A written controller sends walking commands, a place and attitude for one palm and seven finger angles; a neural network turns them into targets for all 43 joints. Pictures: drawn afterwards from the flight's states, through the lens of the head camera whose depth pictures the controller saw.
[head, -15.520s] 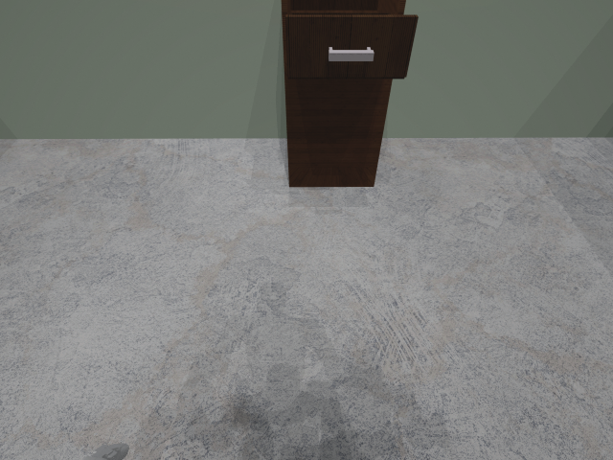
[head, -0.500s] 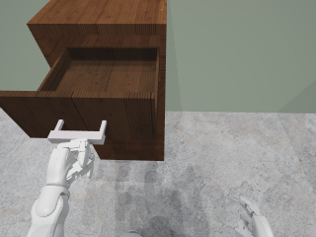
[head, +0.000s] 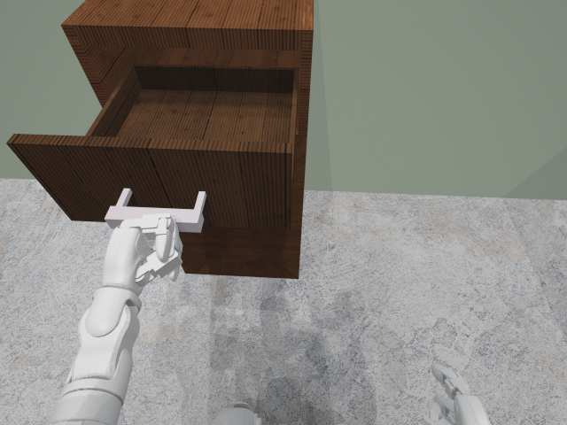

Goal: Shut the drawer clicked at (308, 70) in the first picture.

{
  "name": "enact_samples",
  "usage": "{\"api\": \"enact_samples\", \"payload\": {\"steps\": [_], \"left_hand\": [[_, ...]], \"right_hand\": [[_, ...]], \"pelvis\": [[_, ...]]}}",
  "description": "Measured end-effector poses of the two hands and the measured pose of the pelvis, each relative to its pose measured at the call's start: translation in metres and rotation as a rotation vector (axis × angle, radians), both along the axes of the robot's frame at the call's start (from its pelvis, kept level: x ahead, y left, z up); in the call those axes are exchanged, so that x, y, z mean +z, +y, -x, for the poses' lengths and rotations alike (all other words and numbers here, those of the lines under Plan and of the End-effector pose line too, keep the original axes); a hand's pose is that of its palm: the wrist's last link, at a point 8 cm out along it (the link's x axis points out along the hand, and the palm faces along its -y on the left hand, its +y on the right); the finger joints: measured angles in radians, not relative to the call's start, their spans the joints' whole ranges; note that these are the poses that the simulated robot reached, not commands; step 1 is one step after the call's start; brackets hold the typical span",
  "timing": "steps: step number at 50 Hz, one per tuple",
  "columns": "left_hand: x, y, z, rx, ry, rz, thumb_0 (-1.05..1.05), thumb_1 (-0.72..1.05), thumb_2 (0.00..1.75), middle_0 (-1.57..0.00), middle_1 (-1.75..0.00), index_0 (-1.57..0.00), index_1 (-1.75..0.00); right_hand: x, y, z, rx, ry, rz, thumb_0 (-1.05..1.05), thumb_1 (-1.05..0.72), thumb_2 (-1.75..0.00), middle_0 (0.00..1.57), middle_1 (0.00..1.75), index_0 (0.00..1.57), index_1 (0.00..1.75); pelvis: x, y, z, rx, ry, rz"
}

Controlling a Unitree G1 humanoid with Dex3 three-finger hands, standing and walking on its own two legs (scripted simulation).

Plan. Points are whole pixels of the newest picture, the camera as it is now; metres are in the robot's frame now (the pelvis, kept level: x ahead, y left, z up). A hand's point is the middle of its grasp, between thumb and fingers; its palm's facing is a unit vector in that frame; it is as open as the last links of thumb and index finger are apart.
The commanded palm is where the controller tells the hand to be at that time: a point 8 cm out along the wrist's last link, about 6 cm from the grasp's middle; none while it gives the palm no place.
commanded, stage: push the drawer shut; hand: left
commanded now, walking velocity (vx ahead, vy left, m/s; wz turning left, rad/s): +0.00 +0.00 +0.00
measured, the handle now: (159, 207) +0.40 +0.21 +0.07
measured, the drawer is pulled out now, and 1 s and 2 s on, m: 0.26 0.12 0.01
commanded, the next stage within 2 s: none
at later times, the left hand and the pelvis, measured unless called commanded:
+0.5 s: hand (192, 203) +0.41 +0.16 +0.07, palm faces -0.02 -1.00 -0.04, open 2.8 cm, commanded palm +0.40 +0.21 +0.07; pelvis +0.00 +0.02 +0.00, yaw -1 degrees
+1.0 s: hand (202, 179) +0.46 +0.15 +0.07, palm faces +0.01 -1.00 -0.04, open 2.9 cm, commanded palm +0.45 +0.20 +0.07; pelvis +0.00 +0.01 -0.01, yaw -2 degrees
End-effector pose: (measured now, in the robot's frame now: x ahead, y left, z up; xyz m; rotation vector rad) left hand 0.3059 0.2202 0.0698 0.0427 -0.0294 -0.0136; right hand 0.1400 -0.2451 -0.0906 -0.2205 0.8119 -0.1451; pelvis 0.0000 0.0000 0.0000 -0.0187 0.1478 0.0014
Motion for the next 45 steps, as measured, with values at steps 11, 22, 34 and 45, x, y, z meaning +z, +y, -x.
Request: {"api": "enact_samples", "payload": {"steps": [11, 22, 34, 45], "left_hand": [[0.002, -0.002, -0.041, -0.010, 0.023, 0.000, -0.07, 0.79, 0.94, -1.40, -1.60, -1.41, -1.60], [0.002, -0.005, -0.079, -0.005, 0.023, 0.003, -0.07, 0.82, 0.94, -1.40, -1.60, -1.41, -1.60], [0.003, -0.012, -0.106, 0.012, 0.024, 0.002, -0.05, 0.87, 0.96, -1.40, -1.60, -1.41, -1.60], [0.003, -0.012, -0.125, 0.022, 0.026, 0.001, -0.06, 0.85, 0.96, -1.40, -1.60, -1.41, -1.60]], "right_hand": [[-0.005, 0.007, 0.030, -0.026, 0.064, 0.002, 0.01, -0.90, -0.90, 0.20, 0.30, 0.20, 0.30], [-0.013, 0.003, 0.070, -0.081, 0.192, 0.012, 0.01, -0.90, -0.90, 0.20, 0.30, 0.20, 0.29], [-0.019, 0.002, 0.087, -0.116, 0.273, -0.007, 0.01, -0.90, -0.90, 0.20, 0.30, 0.20, 0.29], [-0.024, -0.003, 0.090, -0.119, 0.308, -0.002, 0.01, -0.90, -0.90, 0.20, 0.30, 0.20, 0.29]], "pelvis": [[-0.001, 0.008, 0.008, -0.006, 0.010, 0.007], [-0.002, 0.015, 0.005, -0.018, 0.041, 0.010], [-0.003, 0.016, -0.003, -0.031, 0.069, 0.008], [-0.007, 0.010, -0.002, -0.025, 0.089, 0.009]]}}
